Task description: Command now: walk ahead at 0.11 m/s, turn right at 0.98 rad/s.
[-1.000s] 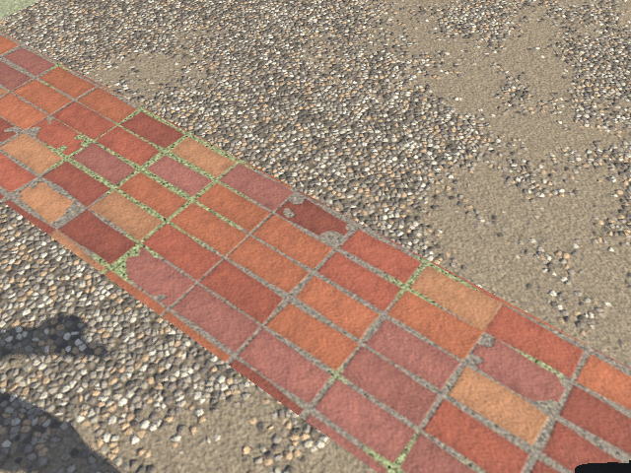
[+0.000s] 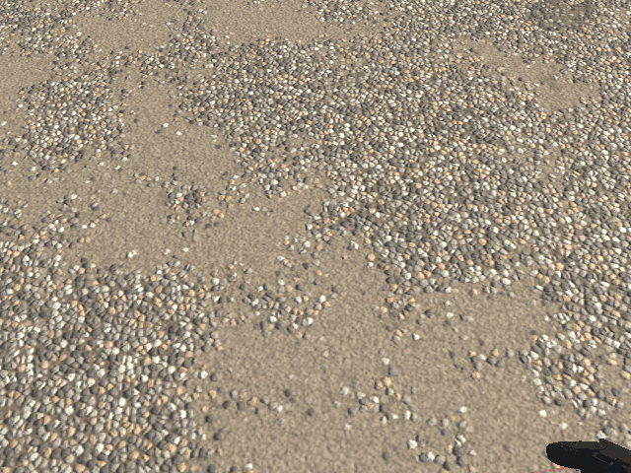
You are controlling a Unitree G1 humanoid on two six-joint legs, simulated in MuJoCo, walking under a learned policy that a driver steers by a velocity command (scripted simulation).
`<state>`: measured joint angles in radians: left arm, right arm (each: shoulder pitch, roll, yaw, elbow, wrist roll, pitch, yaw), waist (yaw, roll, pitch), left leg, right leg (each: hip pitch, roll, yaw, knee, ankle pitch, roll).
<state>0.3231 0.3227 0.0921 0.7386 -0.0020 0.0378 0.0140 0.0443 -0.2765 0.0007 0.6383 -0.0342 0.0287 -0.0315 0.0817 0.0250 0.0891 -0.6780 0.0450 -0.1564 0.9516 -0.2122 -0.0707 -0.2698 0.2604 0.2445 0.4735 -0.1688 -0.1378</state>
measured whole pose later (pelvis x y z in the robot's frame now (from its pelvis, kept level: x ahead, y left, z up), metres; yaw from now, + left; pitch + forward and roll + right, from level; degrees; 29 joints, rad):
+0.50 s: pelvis +0.08 +0.07 +0.01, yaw +4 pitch +1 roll -2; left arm 0.12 0.32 0.03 0.72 0.01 0.05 0.03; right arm 0.29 -0.31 -0.07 0.75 0.00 0.05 0.02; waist -0.04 -0.01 0.09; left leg -0.31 -0.15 -0.28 0.41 -0.09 0.04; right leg -0.35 0.10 0.13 0.80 -0.46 0.03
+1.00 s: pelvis +0.08 +0.05 +0.01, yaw +31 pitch +0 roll +1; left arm 0.22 0.28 0.02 0.70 0.03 0.01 0.03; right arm 0.15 -0.32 -0.08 0.67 0.00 0.10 0.08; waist 0.02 0.03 0.08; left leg -0.43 0.03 0.02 0.89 -0.41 -0.05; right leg -0.16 -0.04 -0.19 0.45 -0.29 -0.04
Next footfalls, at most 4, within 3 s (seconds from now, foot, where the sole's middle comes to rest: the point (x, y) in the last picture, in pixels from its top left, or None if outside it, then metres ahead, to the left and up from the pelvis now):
0.18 left None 0.18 0.15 -0.77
0.62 right None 0.14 -0.03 -0.77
1.12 left None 0.05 0.17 -0.77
1.58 right None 0.24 0.11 -0.77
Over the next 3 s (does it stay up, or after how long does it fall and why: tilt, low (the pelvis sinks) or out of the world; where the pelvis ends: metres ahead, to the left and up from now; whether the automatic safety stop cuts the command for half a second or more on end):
stays up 0.07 0.16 0.01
